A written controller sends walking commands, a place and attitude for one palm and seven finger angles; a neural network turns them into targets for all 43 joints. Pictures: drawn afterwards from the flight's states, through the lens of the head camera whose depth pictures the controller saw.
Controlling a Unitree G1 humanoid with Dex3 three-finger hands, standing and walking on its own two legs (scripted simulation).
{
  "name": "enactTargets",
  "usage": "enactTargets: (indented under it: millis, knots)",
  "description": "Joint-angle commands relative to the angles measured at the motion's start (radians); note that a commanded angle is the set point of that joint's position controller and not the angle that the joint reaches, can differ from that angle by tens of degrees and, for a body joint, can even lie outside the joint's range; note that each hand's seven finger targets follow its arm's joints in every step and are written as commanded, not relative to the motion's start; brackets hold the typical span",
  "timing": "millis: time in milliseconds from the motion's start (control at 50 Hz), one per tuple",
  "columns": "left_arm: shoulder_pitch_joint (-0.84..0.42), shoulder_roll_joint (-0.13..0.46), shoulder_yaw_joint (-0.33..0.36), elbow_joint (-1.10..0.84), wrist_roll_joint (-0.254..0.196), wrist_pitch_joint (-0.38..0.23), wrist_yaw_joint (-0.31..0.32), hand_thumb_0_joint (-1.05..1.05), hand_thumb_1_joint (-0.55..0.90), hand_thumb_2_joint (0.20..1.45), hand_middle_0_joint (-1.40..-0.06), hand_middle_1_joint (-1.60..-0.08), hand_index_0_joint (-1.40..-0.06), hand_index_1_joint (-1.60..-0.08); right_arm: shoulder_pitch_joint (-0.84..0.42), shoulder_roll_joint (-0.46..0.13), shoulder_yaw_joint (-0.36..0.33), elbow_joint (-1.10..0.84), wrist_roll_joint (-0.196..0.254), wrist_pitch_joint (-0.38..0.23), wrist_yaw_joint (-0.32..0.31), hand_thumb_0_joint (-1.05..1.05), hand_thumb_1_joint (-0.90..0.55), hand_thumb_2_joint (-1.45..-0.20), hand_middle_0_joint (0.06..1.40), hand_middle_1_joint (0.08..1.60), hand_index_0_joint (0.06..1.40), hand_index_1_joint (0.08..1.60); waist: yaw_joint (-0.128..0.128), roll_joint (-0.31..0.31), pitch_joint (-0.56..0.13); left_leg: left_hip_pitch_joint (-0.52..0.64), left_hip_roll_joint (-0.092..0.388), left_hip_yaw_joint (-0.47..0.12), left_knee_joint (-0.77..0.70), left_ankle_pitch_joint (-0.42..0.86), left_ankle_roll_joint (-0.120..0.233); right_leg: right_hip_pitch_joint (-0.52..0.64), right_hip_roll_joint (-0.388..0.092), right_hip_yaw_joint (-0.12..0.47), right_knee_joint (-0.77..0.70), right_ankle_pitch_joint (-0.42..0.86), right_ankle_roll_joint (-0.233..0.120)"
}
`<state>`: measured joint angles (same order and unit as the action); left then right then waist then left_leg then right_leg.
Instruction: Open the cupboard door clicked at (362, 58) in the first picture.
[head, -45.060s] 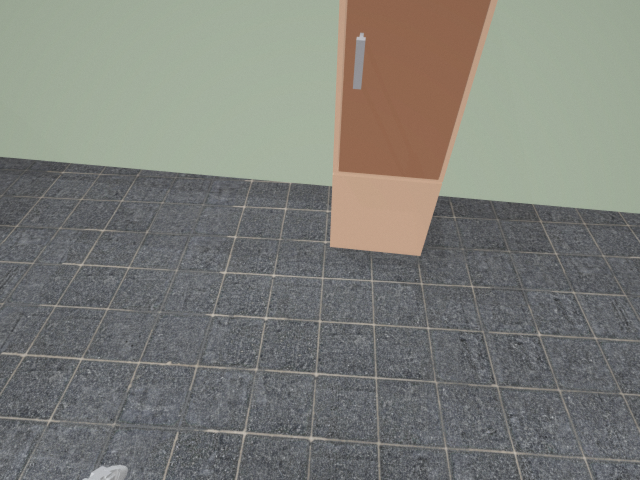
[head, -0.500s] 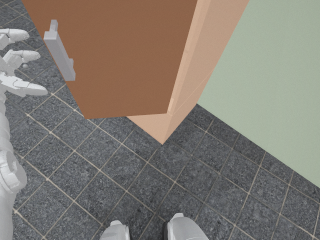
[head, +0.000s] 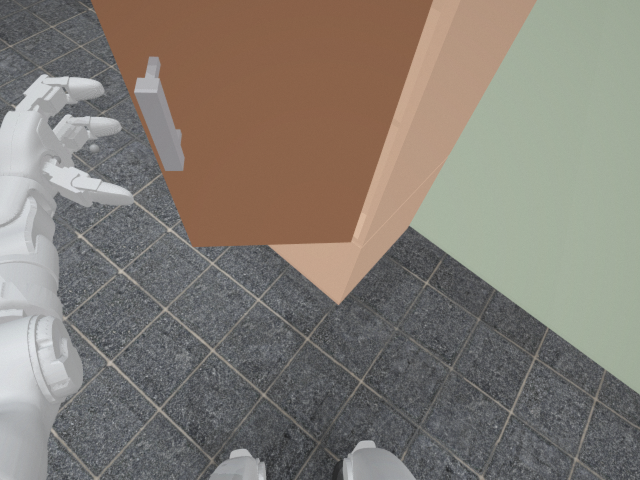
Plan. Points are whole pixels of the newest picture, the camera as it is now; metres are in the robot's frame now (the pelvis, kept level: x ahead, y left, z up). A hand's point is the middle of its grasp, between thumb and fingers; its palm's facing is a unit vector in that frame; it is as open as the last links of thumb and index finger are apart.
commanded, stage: move the hooked fingers beside the handle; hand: left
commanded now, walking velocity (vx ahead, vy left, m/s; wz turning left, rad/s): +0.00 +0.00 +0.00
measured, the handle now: (164, 117) +0.54 +0.17 +0.09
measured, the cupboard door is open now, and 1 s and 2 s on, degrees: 46 46 45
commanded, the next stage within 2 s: slide the fingers in behind the handle in 0.08 s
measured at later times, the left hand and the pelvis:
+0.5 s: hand (120, 147) +0.49 +0.21 +0.09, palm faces +0.01 -1.00 +0.00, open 14.0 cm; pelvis -0.01 +0.00 +0.00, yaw +0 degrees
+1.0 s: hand (148, 147) +0.49 +0.18 +0.09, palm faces +0.01 -1.00 +0.00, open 14.0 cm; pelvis -0.01 -0.01 +0.00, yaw +1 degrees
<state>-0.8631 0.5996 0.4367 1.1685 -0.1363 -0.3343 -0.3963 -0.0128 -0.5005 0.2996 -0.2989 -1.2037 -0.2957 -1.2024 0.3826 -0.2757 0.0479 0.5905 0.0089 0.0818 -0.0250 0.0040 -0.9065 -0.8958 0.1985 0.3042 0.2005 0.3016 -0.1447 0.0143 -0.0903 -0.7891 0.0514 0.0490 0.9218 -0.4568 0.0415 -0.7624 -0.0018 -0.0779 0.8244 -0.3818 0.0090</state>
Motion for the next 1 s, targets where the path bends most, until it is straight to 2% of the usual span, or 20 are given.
enactTargets:
  millis: [0, 60, 80, 120, 160, 200, 240, 320, 340, 440, 520, 580, 640, 720, 740, 780, 840, 880, 940, 980]
  knots:
    - [-0.442, 0.276, 0.028, -0.176, -0.012, -0.057, 0.014, 0.000, -0.500, 0.300, -0.300, -1.200, -0.300, -1.200, 0.176, -0.196, -0.073, -0.039, 0.000, -0.007, -0.020, 0.000, -0.900, -0.900, 0.200, 0.300, 0.200, 0.300, -0.023, 0.120, -0.396, 0.347, -0.010, -0.103, -0.090, 0.503, -0.021, 0.096, 0.052, 0.026, -0.052, 0.319, -0.025]
    - [-0.461, 0.322, 0.056, -0.212, -0.004, -0.072, 0.019, 0.000, -0.500, 0.300, -0.300, -1.200, -0.300, -1.200, 0.181, -0.197, -0.072, -0.040, -0.003, -0.009, -0.024, 0.000, -0.900, -0.900, 0.200, 0.300, 0.200, 0.300, -0.013, 0.143, -0.456, 0.370, -0.010, -0.108, -0.085, 0.539, -0.024, 0.120, 0.051, 0.029, -0.042, 0.345, -0.027]
    - [-0.452, 0.296, 0.040, -0.215, -0.003, -0.075, 0.018, 0.000, -0.500, 0.300, -0.300, -1.200, -0.300, -1.200, 0.176, -0.192, -0.072, -0.043, -0.002, -0.011, -0.021, 0.000, -0.900, -0.900, 0.200, 0.300, 0.200, 0.300, -0.012, 0.168, -0.456, 0.379, -0.011, -0.104, -0.084, 0.533, -0.026, 0.110, 0.051, 0.030, -0.045, 0.335, -0.027]
    - [-0.474, 0.261, 0.017, -0.208, -0.015, -0.079, 0.018, 0.000, -0.500, 0.300, -0.300, -1.200, -0.300, -1.200, 0.181, -0.190, -0.071, -0.035, -0.003, -0.013, -0.022, 0.000, -0.900, -0.900, 0.200, 0.300, 0.200, 0.300, -0.029, 0.142, -0.431, 0.379, -0.009, -0.110, -0.084, 0.523, -0.023, 0.096, 0.055, 0.024, -0.046, 0.323, -0.029]
    - [-0.483, 0.287, 0.031, -0.188, -0.012, -0.074, 0.017, 0.000, -0.500, 0.300, -0.300, -1.200, -0.300, -1.200, 0.182, -0.198, -0.072, -0.028, -0.001, -0.013, -0.024, 0.000, -0.900, -0.900, 0.200, 0.300, 0.200, 0.300, -0.032, 0.137, -0.422, 0.363, -0.008, -0.109, -0.088, 0.483, -0.023, 0.088, 0.054, 0.027, -0.053, 0.303, -0.026]
    - [-0.471, 0.270, 0.019, -0.176, -0.009, -0.066, 0.018, 0.000, -0.500, 0.300, -0.300, -1.200, -0.300, -1.200, 0.183, -0.197, -0.071, -0.029, -0.002, -0.016, -0.023, 0.000, -0.900, -0.900, 0.200, 0.300, 0.200, 0.300, -0.029, 0.144, -0.417, 0.348, -0.012, -0.107, -0.095, 0.459, -0.022, 0.092, 0.052, 0.026, -0.055, 0.292, -0.027]
    - [-0.474, 0.278, 0.033, -0.216, -0.011, -0.075, 0.022, 0.000, -0.500, 0.300, -0.300, -1.200, -0.300, -1.200, 0.194, -0.196, -0.076, -0.027, -0.006, -0.016, -0.022, 0.000, -0.900, -0.900, 0.200, 0.300, 0.200, 0.300, -0.017, 0.163, -0.471, 0.390, -0.009, -0.111, -0.088, 0.524, -0.025, 0.103, 0.053, 0.025, -0.047, 0.323, -0.029]
    - [-0.441, 0.218, 0.003, -0.176, -0.023, -0.062, 0.033, 0.000, -0.500, 0.300, -0.300, -1.200, -0.300, -1.200, 0.194, -0.192, -0.073, -0.028, -0.004, -0.016, -0.018, 0.000, -0.900, -0.900, 0.200, 0.300, 0.200, 0.300, -0.031, 0.106, -0.400, 0.334, -0.014, -0.100, -0.095, 0.462, -0.016, 0.103, 0.056, 0.022, -0.059, 0.305, -0.027]
    - [-0.463, 0.254, 0.018, -0.180, -0.013, -0.061, 0.039, 0.000, -0.500, 0.300, -0.300, -1.200, -0.300, -1.200, 0.192, -0.196, -0.073, -0.025, -0.003, -0.015, -0.018, 0.000, -0.900, -0.900, 0.200, 0.300, 0.200, 0.300, -0.024, 0.114, -0.398, 0.318, -0.014, -0.100, -0.100, 0.439, -0.017, 0.110, 0.054, 0.027, -0.058, 0.296, -0.026]
    - [-0.461, 0.272, 0.040, -0.219, 0.002, -0.080, 0.070, 0.000, -0.500, 0.300, -0.300, -1.200, -0.300, -1.200, 0.196, -0.191, -0.076, -0.036, -0.007, -0.019, -0.014, 0.000, -0.900, -0.900, 0.200, 0.300, 0.200, 0.300, -0.012, 0.130, -0.459, 0.331, -0.019, -0.093, -0.095, 0.452, -0.017, 0.142, 0.054, 0.035, -0.052, 0.318, -0.026]
    - [-0.494, 0.207, -0.008, -0.224, 0.004, -0.089, 0.083, 0.000, -0.500, 0.300, -0.300, -1.200, -0.300, -1.200, 0.194, -0.184, -0.077, -0.028, -0.007, -0.022, -0.011, 0.000, -0.900, -0.900, 0.200, 0.300, 0.200, 0.300, -0.028, 0.158, -0.419, 0.353, -0.016, -0.100, -0.096, 0.448, -0.019, 0.099, 0.055, 0.028, -0.054, 0.295, -0.030]
    - [-0.498, 0.206, -0.009, -0.198, 0.006, -0.077, 0.092, 0.000, -0.500, 0.300, -0.300, -1.200, -0.300, -1.200, 0.195, -0.187, -0.076, -0.025, -0.006, -0.024, -0.010, 0.000, -0.900, -0.900, 0.200, 0.300, 0.200, 0.300, -0.034, 0.118, -0.411, 0.322, -0.017, -0.097, -0.099, 0.420, -0.017, 0.110, 0.054, 0.031, -0.057, 0.293, -0.025]
    - [-0.510, 0.199, -0.014, -0.207, 0.011, -0.083, 0.098, 0.000, -0.500, 0.300, -0.300, -1.200, -0.300, -1.200, 0.197, -0.186, -0.079, -0.020, -0.008, -0.028, -0.009, 0.000, -0.900, -0.900, 0.200, 0.300, 0.200, 0.300, -0.037, 0.126, -0.431, 0.339, -0.017, -0.096, -0.093, 0.429, -0.016, 0.109, 0.052, 0.035, -0.057, 0.304, -0.025]
    - [-0.502, 0.130, -0.052, -0.202, -0.005, -0.082, 0.095, 0.000, -0.500, 0.300, -0.300, -1.200, -0.300, -1.200, 0.195, -0.180, -0.078, -0.018, -0.007, -0.033, -0.005, 0.000, -0.900, -0.900, 0.200, 0.300, 0.200, 0.300, -0.044, 0.110, -0.419, 0.331, -0.022, -0.093, -0.090, 0.426, -0.013, 0.114, 0.054, 0.033, -0.057, 0.313, -0.027]
    - [-0.497, 0.171, -0.019, -0.187, 0.000, -0.081, 0.100, 0.000, -0.500, 0.300, -0.300, -1.200, -0.300, -1.200, 0.194, -0.184, -0.079, -0.015, -0.007, -0.031, -0.007, 0.000, -0.900, -0.900, 0.200, 0.300, 0.200, 0.300, -0.033, 0.104, -0.417, 0.318, -0.020, -0.093, -0.091, 0.425, -0.015, 0.120, 0.053, 0.035, -0.055, 0.315, -0.027]
    - [-0.521, 0.154, -0.039, -0.191, 0.004, -0.075, 0.109, 0.000, -0.500, 0.300, -0.300, -1.200, -0.300, -1.200, 0.189, -0.180, -0.077, -0.017, -0.007, -0.034, -0.006, 0.000, -0.900, -0.900, 0.200, 0.300, 0.200, 0.300, -0.042, 0.108, -0.411, 0.301, -0.024, -0.089, -0.092, 0.397, -0.012, 0.119, 0.050, 0.039, -0.059, 0.304, -0.023]
    - [-0.513, 0.152, -0.040, -0.219, 0.020, -0.090, 0.124, 0.000, -0.500, 0.300, -0.300, -1.200, -0.300, -1.200, 0.194, -0.176, -0.080, -0.018, -0.009, -0.036, 0.000, 0.000, -0.900, -0.900, 0.200, 0.300, 0.200, 0.300, -0.032, 0.140, -0.453, 0.342, -0.023, -0.093, -0.083, 0.448, -0.016, 0.116, 0.051, 0.037, -0.046, 0.330, -0.026]
    - [-0.511, 0.104, -0.076, -0.211, 0.018, -0.088, 0.125, 0.000, -0.500, 0.300, -0.300, -1.200, -0.300, -1.200, 0.189, -0.172, -0.082, -0.015, -0.008, -0.036, 0.003, 0.000, -0.900, -0.900, 0.200, 0.300, 0.200, 0.300, -0.044, 0.123, -0.431, 0.338, -0.022, -0.092, -0.081, 0.443, -0.016, 0.105, 0.051, 0.036, -0.052, 0.326, -0.024]
    - [-0.513, 0.098, -0.059, -0.211, 0.000, -0.087, 0.132, 0.000, -0.500, 0.300, -0.300, -1.200, -0.300, -1.200, 0.190, -0.173, -0.083, -0.013, -0.008, -0.036, 0.003, 0.000, -0.900, -0.900, 0.200, 0.300, 0.200, 0.300, -0.042, 0.105, -0.454, 0.344, -0.024, -0.092, -0.080, 0.461, -0.015, 0.124, 0.053, 0.036, -0.049, 0.351, -0.024]
    - [-0.524, 0.113, -0.056, -0.179, 0.005, -0.075, 0.141, 0.000, -0.500, 0.300, -0.300, -1.200, -0.300, -1.200, 0.186, -0.174, -0.078, -0.012, -0.006, -0.037, 0.001, 0.000, -0.900, -0.900, 0.200, 0.300, 0.200, 0.300, -0.047, 0.088, -0.407, 0.290, -0.027, -0.087, -0.086, 0.403, -0.013, 0.127, 0.050, 0.039, -0.053, 0.322, -0.022]
